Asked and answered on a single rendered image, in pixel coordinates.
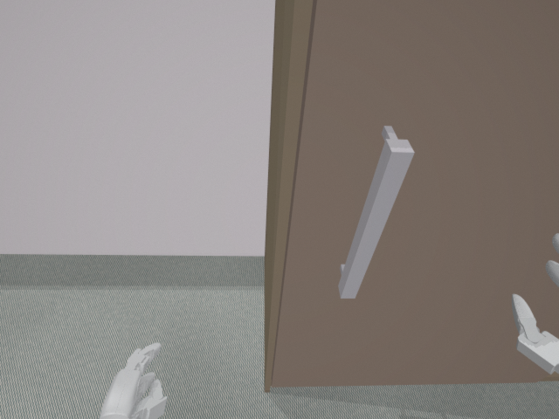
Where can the wardrobe door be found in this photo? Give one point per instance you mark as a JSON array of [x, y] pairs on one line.
[[473, 85]]

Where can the robot left hand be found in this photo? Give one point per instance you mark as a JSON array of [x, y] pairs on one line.
[[128, 386]]

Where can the robot right hand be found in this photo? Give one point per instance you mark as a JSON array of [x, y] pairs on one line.
[[541, 348]]

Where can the handle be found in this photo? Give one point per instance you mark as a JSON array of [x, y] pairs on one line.
[[391, 169]]

